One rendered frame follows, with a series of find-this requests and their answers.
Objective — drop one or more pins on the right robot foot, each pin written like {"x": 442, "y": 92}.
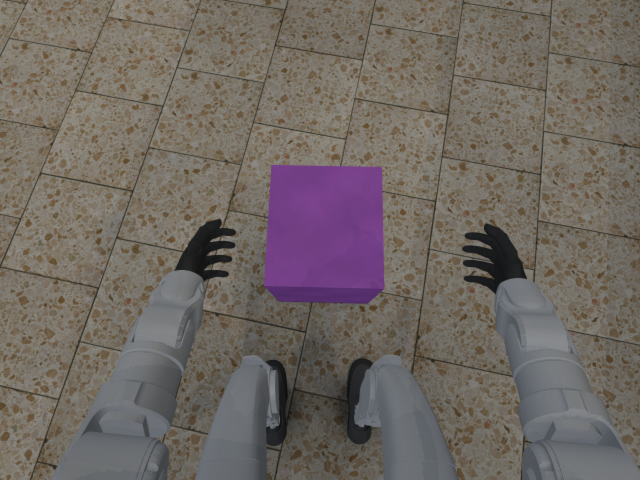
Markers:
{"x": 358, "y": 434}

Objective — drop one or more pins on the right robot hand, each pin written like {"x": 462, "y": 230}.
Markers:
{"x": 506, "y": 264}

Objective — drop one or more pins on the left robot forearm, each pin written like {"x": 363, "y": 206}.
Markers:
{"x": 139, "y": 398}

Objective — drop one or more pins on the robot left upper arm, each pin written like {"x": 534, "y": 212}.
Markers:
{"x": 107, "y": 456}

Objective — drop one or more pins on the robot right upper arm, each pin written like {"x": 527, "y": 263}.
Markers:
{"x": 560, "y": 460}

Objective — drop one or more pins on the right robot forearm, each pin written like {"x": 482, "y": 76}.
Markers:
{"x": 556, "y": 400}

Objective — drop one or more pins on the left robot hand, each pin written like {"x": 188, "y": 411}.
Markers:
{"x": 194, "y": 257}

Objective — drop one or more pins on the carton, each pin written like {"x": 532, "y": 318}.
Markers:
{"x": 325, "y": 234}

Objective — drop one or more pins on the left robot foot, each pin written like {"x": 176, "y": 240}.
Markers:
{"x": 275, "y": 435}

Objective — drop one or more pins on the robot foot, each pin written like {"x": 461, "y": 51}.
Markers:
{"x": 358, "y": 434}
{"x": 275, "y": 435}

